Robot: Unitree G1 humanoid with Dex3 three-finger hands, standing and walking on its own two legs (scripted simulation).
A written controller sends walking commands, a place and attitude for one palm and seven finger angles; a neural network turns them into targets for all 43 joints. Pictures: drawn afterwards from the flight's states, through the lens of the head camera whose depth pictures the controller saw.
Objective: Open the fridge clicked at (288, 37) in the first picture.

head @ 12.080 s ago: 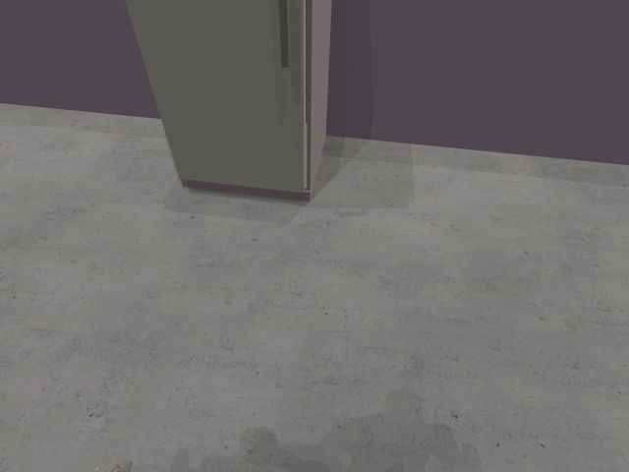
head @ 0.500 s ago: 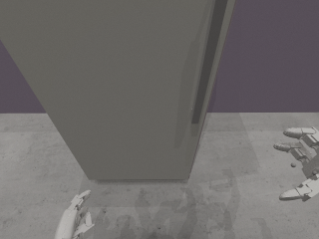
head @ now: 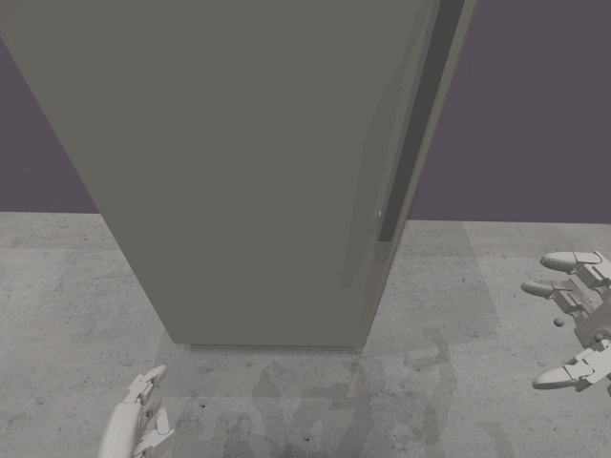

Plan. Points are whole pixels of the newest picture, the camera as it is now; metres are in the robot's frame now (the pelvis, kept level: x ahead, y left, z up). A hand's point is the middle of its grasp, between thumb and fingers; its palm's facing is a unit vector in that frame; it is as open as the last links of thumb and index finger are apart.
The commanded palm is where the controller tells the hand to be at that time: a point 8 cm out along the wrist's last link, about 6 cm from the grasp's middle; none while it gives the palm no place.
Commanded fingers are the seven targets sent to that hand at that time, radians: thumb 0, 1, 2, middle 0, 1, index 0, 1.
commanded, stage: move the hooked fingers beside the handle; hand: right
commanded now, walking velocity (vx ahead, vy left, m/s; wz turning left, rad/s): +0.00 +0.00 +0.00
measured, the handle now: (407, 131) +0.54 -0.12 +0.16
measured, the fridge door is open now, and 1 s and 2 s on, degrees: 0 0 0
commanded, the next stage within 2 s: none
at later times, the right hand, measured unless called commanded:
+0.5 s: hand (516, 278) +0.33 -0.24 +0.09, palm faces -0.02 +1.00 -0.02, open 13.9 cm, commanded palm +0.30 -0.29 +0.10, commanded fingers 0.00 0.50 -0.30 0.30 1.20 0.30 1.20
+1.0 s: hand (475, 238) +0.40 -0.21 +0.09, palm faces -0.03 +1.00 -0.01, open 14.0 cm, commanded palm +0.38 -0.27 +0.09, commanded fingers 0.00 0.50 -0.30 0.30 1.20 0.30 1.20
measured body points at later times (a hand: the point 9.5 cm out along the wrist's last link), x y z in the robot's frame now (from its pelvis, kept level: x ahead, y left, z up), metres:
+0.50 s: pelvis +0.00 +0.01 +0.00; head +0.03 +0.01 +0.45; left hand +0.15 +0.26 -0.08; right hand +0.32 -0.30 +0.10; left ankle -0.01 +0.11 -0.72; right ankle +0.04 -0.11 -0.72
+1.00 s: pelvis +0.01 +0.00 +0.00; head +0.05 +0.00 +0.45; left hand +0.12 +0.26 -0.10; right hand +0.39 -0.27 +0.09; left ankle -0.01 +0.11 -0.72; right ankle +0.04 -0.11 -0.72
